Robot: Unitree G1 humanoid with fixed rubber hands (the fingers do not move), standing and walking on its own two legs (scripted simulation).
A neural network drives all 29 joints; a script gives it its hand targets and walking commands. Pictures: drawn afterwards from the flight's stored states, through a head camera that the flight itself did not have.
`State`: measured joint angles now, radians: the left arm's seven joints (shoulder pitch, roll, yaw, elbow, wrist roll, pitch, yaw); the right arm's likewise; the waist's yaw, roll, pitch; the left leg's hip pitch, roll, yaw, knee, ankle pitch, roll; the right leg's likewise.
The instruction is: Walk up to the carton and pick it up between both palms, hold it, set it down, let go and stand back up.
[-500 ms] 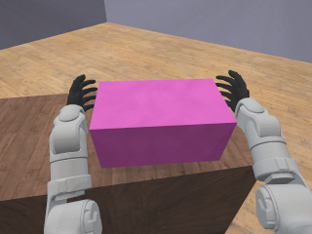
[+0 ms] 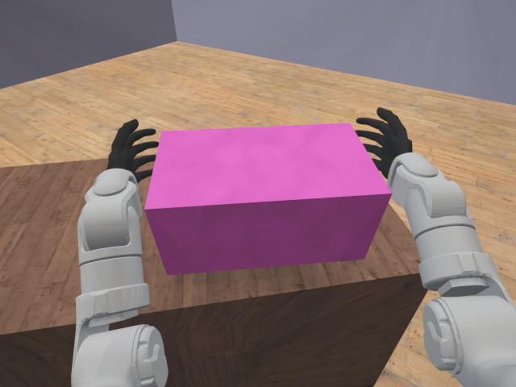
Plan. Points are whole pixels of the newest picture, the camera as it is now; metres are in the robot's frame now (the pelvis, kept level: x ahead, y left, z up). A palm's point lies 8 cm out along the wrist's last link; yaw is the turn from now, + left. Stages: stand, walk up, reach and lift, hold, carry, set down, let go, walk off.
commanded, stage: hold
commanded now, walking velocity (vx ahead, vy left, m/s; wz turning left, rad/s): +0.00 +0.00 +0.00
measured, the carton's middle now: (263, 195) +0.36 +0.00 +0.17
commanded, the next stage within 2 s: none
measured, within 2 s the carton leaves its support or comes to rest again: neither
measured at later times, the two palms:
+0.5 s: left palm (121, 169) +0.35 +0.20 +0.23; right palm (398, 152) +0.36 -0.20 +0.24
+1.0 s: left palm (124, 172) +0.35 +0.20 +0.23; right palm (397, 153) +0.36 -0.20 +0.23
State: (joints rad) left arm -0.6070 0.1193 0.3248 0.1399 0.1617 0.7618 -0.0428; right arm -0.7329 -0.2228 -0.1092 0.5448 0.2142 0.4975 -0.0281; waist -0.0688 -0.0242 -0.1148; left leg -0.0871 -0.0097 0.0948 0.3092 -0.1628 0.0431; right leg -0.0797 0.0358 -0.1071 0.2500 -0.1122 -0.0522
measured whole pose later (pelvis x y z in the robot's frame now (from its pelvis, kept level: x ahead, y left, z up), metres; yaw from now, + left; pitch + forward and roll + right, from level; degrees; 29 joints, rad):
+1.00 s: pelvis +0.00 +0.00 +0.00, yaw +0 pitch -4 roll +0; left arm -0.62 0.13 0.34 0.13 0.17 0.79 -0.06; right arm -0.75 -0.22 -0.10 0.52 0.23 0.53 -0.05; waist -0.07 -0.02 -0.11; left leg -0.09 0.00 0.09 0.31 -0.16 0.04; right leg -0.07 0.04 -0.11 0.25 -0.11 -0.06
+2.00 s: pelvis +0.00 -0.01 +0.00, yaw +0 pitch -4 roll +0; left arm -0.59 0.13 0.33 0.09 0.17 0.80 -0.06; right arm -0.74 -0.23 -0.09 0.48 0.26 0.54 -0.07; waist -0.07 -0.02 -0.12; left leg -0.08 0.00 0.09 0.31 -0.16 0.03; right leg -0.07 0.05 -0.11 0.24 -0.11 -0.06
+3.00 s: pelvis -0.01 -0.01 +0.00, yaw +0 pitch -4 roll +0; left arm -0.64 0.14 0.34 0.17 0.17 0.78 -0.07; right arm -0.78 -0.22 -0.12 0.55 0.22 0.53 -0.05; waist -0.06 -0.02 -0.12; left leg -0.10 -0.01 0.09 0.31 -0.15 0.04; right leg -0.09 0.04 -0.10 0.25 -0.10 -0.06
